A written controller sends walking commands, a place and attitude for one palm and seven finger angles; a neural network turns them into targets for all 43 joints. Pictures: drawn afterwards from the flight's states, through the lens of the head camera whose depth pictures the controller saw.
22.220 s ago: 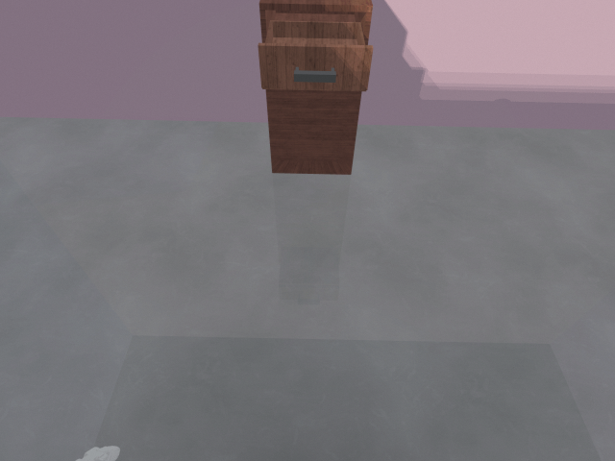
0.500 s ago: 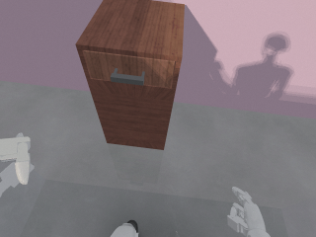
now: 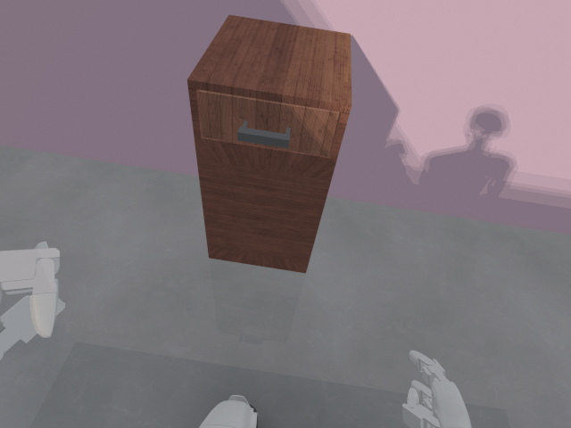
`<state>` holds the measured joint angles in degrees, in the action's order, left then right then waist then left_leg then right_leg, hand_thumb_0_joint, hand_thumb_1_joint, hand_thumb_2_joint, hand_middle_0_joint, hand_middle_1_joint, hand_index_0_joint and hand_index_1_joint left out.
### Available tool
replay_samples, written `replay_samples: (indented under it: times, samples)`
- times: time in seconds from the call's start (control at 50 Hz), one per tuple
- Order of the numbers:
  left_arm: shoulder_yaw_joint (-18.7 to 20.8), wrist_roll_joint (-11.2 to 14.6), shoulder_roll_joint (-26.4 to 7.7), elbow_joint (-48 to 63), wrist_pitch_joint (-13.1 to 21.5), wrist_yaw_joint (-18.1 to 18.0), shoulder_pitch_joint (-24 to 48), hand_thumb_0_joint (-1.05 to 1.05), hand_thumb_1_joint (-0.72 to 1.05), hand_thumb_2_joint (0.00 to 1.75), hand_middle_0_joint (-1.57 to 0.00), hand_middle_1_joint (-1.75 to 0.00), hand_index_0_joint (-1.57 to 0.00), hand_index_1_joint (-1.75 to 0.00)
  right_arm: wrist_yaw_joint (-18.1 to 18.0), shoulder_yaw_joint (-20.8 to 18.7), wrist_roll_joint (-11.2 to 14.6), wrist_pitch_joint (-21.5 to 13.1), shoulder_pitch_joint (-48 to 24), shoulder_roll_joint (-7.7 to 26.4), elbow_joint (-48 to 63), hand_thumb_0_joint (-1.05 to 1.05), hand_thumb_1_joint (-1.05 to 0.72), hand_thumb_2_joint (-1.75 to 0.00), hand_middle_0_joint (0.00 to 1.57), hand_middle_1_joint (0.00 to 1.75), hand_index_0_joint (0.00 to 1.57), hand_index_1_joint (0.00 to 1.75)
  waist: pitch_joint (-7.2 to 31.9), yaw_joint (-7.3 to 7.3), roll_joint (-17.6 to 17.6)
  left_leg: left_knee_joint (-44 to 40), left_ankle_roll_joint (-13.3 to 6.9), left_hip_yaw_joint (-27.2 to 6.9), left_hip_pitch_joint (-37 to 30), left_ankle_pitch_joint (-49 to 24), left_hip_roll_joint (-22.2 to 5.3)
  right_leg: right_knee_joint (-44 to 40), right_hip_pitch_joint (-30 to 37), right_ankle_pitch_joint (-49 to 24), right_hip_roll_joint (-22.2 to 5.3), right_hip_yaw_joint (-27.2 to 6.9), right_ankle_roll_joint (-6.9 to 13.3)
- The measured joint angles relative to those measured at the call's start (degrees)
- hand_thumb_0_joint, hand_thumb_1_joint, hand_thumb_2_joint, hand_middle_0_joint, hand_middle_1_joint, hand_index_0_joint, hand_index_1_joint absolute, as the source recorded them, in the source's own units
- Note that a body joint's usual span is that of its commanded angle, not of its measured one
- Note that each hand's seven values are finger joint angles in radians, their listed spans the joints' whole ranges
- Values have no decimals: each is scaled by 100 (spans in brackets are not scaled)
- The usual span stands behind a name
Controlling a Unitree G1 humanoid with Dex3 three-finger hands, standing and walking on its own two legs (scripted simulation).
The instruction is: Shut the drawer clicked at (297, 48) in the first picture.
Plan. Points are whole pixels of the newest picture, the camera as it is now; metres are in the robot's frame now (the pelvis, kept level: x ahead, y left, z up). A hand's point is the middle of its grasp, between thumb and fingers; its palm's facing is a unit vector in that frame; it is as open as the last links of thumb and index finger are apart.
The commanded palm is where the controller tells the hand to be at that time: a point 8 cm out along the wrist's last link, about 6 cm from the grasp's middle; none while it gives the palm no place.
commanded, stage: stop stepping back and stand still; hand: left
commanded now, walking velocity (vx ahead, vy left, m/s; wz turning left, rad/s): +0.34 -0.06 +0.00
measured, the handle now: (265, 132) +0.80 +0.13 -0.07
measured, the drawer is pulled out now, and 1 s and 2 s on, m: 0.00 0.00 0.00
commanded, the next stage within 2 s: let the arm hang, fingers relaxed in 1.22 s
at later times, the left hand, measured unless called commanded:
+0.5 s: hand out of the picture +0.13 +0.26 +0.19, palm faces +0.42 -0.83 -0.37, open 3.3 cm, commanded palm +0.07 +0.29 +0.19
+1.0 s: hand (6, 331) +0.15 +0.27 +0.17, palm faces +0.37 -0.80 -0.48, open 3.3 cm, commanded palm +0.09 +0.31 +0.19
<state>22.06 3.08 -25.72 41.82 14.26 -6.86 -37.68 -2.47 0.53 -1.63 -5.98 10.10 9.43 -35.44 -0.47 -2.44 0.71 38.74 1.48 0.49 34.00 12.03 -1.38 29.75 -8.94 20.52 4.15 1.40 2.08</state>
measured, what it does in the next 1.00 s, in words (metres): steps on the spot: left foot, then left foot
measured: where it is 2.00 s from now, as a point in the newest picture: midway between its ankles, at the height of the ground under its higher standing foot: outside the picture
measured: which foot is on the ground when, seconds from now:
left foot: up 0.00-0.04, down 0.06-0.30, up 0.32-0.50, down 0.52-1.00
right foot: down 0.00-1.00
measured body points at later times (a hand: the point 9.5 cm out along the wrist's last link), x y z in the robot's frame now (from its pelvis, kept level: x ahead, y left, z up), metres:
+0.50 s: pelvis -0.07 +0.02 +0.00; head -0.10 +0.04 +0.45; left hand +0.10 +0.30 +0.21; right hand +0.05 -0.25 -0.07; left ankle -0.03 +0.15 -0.71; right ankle -0.05 -0.07 -0.72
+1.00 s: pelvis -0.04 +0.03 +0.01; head -0.02 +0.03 +0.46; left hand +0.12 +0.31 +0.20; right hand +0.13 -0.20 -0.08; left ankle -0.02 +0.15 -0.72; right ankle -0.06 -0.07 -0.72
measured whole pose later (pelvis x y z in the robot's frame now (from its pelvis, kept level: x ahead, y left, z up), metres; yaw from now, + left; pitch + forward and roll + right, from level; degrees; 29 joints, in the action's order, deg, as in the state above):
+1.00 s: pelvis -0.04 +0.03 +0.01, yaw +0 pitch +0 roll +0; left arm 20.8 1.0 -21.7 31.3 12.9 -8.4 -34.8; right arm -3.9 0.9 0.0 -7.0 10.9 10.7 -36.0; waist -2.1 -0.4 0.3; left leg 29.3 -0.1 3.2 15.5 13.7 -1.1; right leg 30.4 -12.6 17.8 0.2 3.3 1.6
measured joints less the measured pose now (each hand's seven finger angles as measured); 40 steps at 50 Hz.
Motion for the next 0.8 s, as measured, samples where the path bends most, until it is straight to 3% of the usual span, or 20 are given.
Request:
replay_samples:
  times: [0.04, 0.06, 0.12, 0.18, 0.22, 0.28, 0.3, 0.34, 0.36, 0.4, 0.46, 0.52, 0.54, 0.62, 0.66, 0.7, 0.76, 0.8]
  samples:
    - [-62, -4, 75, -100, -92, -26, 115, 2, 89, 90, -141, -160, -141, -160, -73, 53, 61, 81, 186, -11, -161, 1, -90, -90, 20, 30, 21, 30, 241, -35, 84, 458, -27, -56, -412, 306, 68, 228, -27, 244, -124, -41, -67]
    - [-67, -14, 157, -197, -133, -59, 216, 2, 88, 90, -141, -160, -141, -160, -110, 87, 84, 90, 287, 29, -165, 2, -90, -90, 20, 30, 21, 30, 375, -25, 59, 204, -68, -108, -762, 456, 34, 363, -98, 315, -172, -4, -101]
    - [-24, -60, 343, -823, -258, -161, 944, 2, 89, 90, -141, -160, -141, -160, -212, 114, 136, -26, 246, -9, -252, 2, -90, -90, 20, 30, 21, 30, 236, 151, 202, -167, -401, 9, -933, -62, 241, 1100, -460, 585, -319, -168, -189]
    - [52, -72, 331, -1104, -483, -202, 1099, 2, 89, 90, -141, -160, -141, -160, -120, 203, 97, -114, 221, -179, -189, 2, -90, -90, 20, 30, 21, 30, 55, 353, 306, -922, -301, 105, -1267, -459, 259, 1867, -890, 704, -159, -270, -104]
    - [6, -76, 273, -916, -542, -189, 734, 2, 89, 90, -140, -160, -141, -160, -20, 264, 69, -138, 330, -239, -36, 2, -90, -90, 20, 30, 21, 30, 51, 472, 281, -1404, -264, 127, -1456, -528, 177, 1646, -890, 733, -58, -30, -45]
    - [-144, -112, 124, -433, -532, -137, 13, 2, 89, 90, -140, -160, -140, -160, 46, 261, 17, -90, 529, -197, 223, 2, -90, -90, 20, 30, 21, 30, 129, 551, 188, -1550, -158, 161, -1402, -138, 85, 553, -466, 892, 30, 353, 91]
    - [-100, -122, -13, -233, -509, -129, -204, 2, 89, 90, -140, -160, -140, -160, 46, 242, 18, -51, 576, -171, 319, 2, -90, -90, 20, 30, 21, 30, 174, 535, 275, -1220, -114, 245, -1169, 314, 140, 50, -290, 930, -37, 290, 218]
    - [-13, -108, -154, 17, -442, -67, -321, 2, 89, 90, -140, -160, -140, -160, 29, 154, 26, 53, 484, -35, 276, 2, -89, -90, 20, 30, 21, 30, 95, 378, 309, 255, -63, 268, -525, 635, 125, -143, -453, -342, -136, 300, 374]
    - [29, -107, -198, 7, -368, -48, -262, 2, 89, 90, -140, -160, -140, -160, 11, 102, 30, 103, 436, 32, 147, 1, -89, -90, 20, 30, 21, 30, 58, 325, 299, 909, -63, 237, -331, 717, 94, 1, -537, -674, -160, 333, 381]
    - [72, -118, -181, -253, -261, -62, -27, 2, 89, 90, -141, -160, -141, -160, -49, -6, 51, 199, 478, 123, -110, 1, -90, -90, 20, 30, 21, 30, 176, 276, 286, 1508, -92, 229, -224, 776, -10, 192, -613, -509, -221, 403, 258]
    - [80, -140, 134, -777, -248, -165, 358, 2, 88, 90, -141, -160, -141, -160, -175, -90, 94, 219, 624, 252, -319, 2, -90, -90, 20, 30, 21, 30, 390, 226, 320, 1004, -199, 326, -743, 859, -179, 316, -678, -284, -381, 487, 248]
    - [-44, -173, 491, -1011, -278, -263, 567, 2, 89, 90, -141, -160, -141, -160, -279, -135, 103, 38, 743, 451, -287, 2, -90, -90, 20, 30, 21, 30, 437, 324, 188, -326, -323, 256, -1565, 907, -251, 586, -793, -262, -465, 597, 120]
    - [-82, -189, 545, -1036, -280, -274, 627, 2, 89, 90, -141, -160, -141, -160, -301, -151, 105, -15, 708, 454, -290, 2, -90, -90, 20, 30, 20, 30, 352, 361, 222, -414, -264, 256, -1587, 540, -196, 760, -841, -148, -513, 558, 64]
    - [-85, -299, 453, -995, -269, -221, 515, 2, 89, 90, -141, -160, -141, -160, -254, -110, 103, -164, 637, 253, -181, 2, -90, -90, 20, 30, 20, 30, 163, 496, 263, -415, -140, 248, -1596, 274, -90, 1356, -983, 517, -400, 212, -94]
    - [-7, -312, 269, -858, -225, -204, 328, 2, 89, 90, -141, -160, -141, -160, -188, -46, 107, -188, 672, 133, -71, 2, -90, -90, 20, 30, 20, 30, 135, 530, 197, -420, -86, 180, -1563, 272, -105, 850, -759, 420, -341, 191, -80]
    - [61, -299, 150, -756, -131, -184, 177, 2, 89, 90, -140, -160, -141, -160, -116, -8, 107, -142, 653, 72, -19, 2, -90, -90, 20, 30, 20, 30, 80, 492, 71, -88, -107, 95, -1392, 632, -149, 580, -718, -235, -268, 251, 60]
    - [10, -239, 197, -797, -34, -150, 126, 2, 89, 90, -141, -160, -141, -160, -34, -12, 129, -46, 594, 61, -169, 2, -90, -90, 20, 30, 20, 30, 50, 376, -50, 785, -134, 37, -1089, 869, -69, 390, -624, -294, -242, 296, 149]
    - [-9, -205, 296, -865, -11, -159, 102, 2, 89, 90, -141, -160, -141, -160, -29, 10, 143, -7, 562, 74, -240, 2, -90, -90, 20, 30, 21, 30, 40, 304, -35, 576, -166, 156, -1182, 794, -34, 237, -534, -304, -290, 262, 123]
